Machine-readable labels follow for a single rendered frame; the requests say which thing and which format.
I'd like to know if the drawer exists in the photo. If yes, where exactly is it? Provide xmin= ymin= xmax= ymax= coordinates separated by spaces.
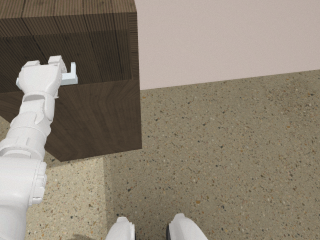
xmin=0 ymin=29 xmax=132 ymax=93

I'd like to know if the left robot hand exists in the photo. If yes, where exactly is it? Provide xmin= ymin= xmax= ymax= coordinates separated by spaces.
xmin=18 ymin=55 xmax=68 ymax=99

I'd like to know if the left robot forearm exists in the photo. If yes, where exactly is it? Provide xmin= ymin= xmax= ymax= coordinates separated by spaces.
xmin=0 ymin=91 xmax=55 ymax=162

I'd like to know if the right robot thigh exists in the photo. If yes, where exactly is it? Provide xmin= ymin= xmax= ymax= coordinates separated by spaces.
xmin=169 ymin=217 xmax=208 ymax=240

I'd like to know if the robot right shin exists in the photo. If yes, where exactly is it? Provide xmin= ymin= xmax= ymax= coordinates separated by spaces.
xmin=173 ymin=213 xmax=185 ymax=221

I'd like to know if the cabinet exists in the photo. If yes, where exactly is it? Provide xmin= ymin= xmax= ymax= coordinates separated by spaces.
xmin=0 ymin=0 xmax=142 ymax=162

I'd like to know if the handle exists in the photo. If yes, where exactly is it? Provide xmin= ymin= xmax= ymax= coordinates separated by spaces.
xmin=16 ymin=62 xmax=78 ymax=89

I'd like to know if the robot left upper arm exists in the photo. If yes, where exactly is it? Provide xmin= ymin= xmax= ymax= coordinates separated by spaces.
xmin=0 ymin=156 xmax=47 ymax=240

